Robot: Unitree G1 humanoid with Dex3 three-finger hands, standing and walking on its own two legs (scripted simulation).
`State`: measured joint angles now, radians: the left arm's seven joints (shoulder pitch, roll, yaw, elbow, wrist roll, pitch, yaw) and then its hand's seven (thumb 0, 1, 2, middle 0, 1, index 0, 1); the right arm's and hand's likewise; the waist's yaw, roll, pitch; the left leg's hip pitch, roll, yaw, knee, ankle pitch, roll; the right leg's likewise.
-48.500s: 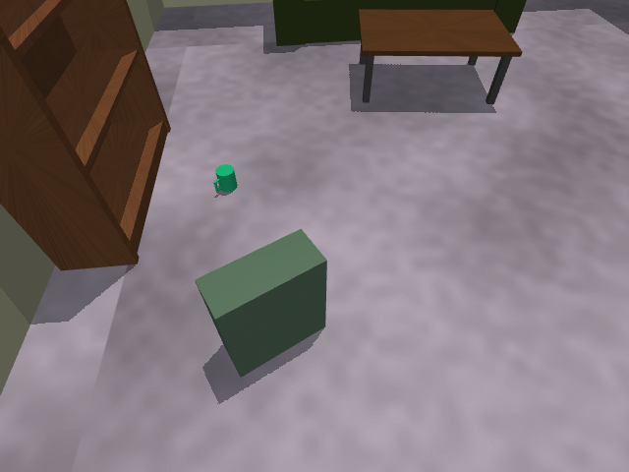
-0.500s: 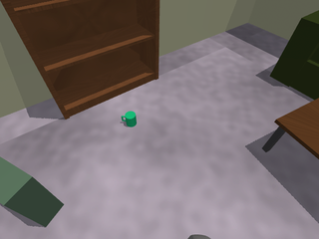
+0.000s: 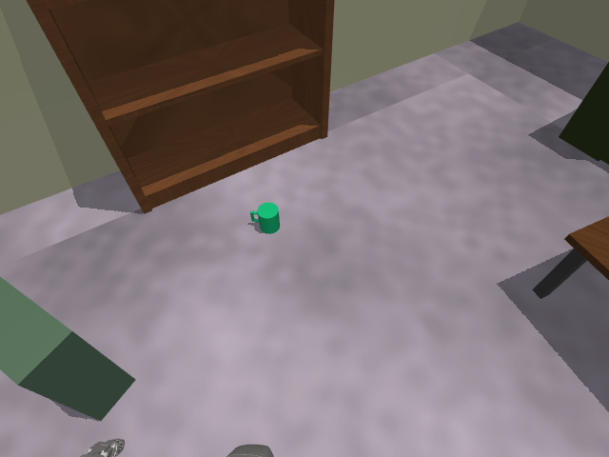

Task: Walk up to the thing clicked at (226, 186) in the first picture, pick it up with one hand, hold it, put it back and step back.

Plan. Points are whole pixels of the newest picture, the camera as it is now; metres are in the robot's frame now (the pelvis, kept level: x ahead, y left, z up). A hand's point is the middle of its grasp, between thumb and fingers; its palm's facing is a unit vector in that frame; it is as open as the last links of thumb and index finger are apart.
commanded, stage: step back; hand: left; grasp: from above
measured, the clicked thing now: (264, 217) +1.03 +0.24 -0.71
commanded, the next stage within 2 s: stand in 0.12 s
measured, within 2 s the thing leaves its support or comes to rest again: neither
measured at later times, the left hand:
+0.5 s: hand out of the picture +0.10 +0.26 -0.13, palm faces -0.02 -0.94 -0.34, open 7.4 cm
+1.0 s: hand out of the picture +0.08 +0.25 -0.13, palm faces -0.05 -0.94 -0.34, open 7.4 cm
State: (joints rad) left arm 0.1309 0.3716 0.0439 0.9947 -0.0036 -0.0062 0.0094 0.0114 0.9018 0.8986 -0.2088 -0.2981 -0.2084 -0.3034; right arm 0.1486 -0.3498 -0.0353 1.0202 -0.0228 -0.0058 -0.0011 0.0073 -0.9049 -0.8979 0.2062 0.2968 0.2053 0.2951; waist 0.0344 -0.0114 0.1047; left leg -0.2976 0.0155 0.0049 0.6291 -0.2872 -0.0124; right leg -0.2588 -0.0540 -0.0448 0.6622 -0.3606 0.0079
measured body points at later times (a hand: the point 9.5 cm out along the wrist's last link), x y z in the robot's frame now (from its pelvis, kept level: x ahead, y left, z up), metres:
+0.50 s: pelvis +0.01 +0.01 +0.02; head +0.02 +0.01 +0.47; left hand +0.10 +0.31 -0.11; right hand +0.11 -0.29 -0.10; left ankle +0.03 +0.13 -0.72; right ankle +0.00 -0.13 -0.72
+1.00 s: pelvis +0.01 +0.00 +0.02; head +0.02 +0.00 +0.47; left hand +0.09 +0.30 -0.11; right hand +0.07 -0.30 -0.11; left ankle +0.03 +0.13 -0.72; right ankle +0.00 -0.13 -0.72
